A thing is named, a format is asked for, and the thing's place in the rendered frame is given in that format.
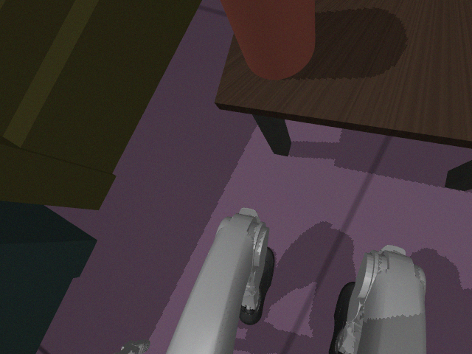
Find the left robot hand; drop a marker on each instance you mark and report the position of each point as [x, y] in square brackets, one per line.
[135, 347]

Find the coffee table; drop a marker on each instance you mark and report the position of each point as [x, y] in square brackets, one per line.
[399, 68]

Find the armchair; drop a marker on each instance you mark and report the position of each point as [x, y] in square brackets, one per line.
[40, 254]

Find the right robot foot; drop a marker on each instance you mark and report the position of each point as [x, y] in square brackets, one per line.
[340, 315]

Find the sofa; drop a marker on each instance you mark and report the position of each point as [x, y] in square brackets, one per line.
[75, 79]

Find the left robot foot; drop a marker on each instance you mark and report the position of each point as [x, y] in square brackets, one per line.
[251, 317]

